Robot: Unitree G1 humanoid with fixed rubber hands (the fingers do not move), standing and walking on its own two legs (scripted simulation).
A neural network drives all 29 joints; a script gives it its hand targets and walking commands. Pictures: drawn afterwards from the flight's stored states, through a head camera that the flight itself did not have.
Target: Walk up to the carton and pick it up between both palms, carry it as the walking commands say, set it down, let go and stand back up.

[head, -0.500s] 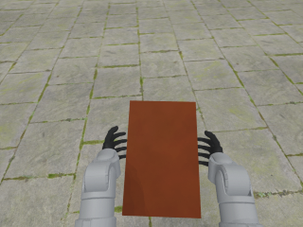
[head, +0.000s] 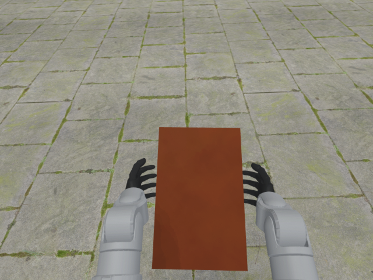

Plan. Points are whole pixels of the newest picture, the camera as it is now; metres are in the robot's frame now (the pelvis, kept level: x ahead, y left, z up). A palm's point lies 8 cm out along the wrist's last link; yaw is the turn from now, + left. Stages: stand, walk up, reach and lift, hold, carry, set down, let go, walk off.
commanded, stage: carry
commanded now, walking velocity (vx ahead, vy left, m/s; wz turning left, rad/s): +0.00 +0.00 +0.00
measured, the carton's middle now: (198, 195) +0.35 +0.01 -0.04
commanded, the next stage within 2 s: none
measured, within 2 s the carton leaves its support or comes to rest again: neither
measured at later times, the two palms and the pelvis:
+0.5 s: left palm (136, 120) +0.53 +0.18 +0.04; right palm (232, 118) +0.54 -0.09 +0.03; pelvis +0.25 +0.03 -0.01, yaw +3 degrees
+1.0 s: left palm (143, 71) +0.80 +0.20 +0.03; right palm (217, 67) +0.82 -0.07 +0.03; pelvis +0.52 +0.04 -0.01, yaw +5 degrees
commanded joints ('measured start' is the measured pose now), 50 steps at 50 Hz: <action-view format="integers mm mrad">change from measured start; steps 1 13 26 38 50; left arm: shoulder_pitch -492 -454 -447 -385 -416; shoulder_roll -896 -898 -791 -792 -757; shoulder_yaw -739 -752 -582 -574 -623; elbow -479 -333 -178 -72 -320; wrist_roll -430 -379 -274 -233 -314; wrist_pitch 17 -6 -25 -42 -52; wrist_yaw -221 -243 -223 -253 -241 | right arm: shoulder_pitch -600 -544 -503 -339 -362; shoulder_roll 865 840 757 772 806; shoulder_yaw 754 684 551 479 624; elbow -641 -469 -274 -80 -284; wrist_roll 411 357 254 177 266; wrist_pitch -19 -76 -58 -104 -50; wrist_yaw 196 226 199 226 211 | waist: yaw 10 -51 31 -73 31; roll -251 477 -157 496 -326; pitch -527 -392 -326 -377 -567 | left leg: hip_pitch -433 791 -666 802 -471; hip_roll -5 263 19 344 -34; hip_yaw -11 -286 -29 -440 -47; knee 446 -53 415 -57 566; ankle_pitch -74 2330 -139 2191 -9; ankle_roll -29 259 -3 403 6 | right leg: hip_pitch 867 -453 838 -595 880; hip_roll -407 95 -351 109 -348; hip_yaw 477 100 527 253 575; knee -137 523 -151 863 -108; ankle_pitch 1726 -363 1427 -488 1710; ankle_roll -221 48 -274 62 -169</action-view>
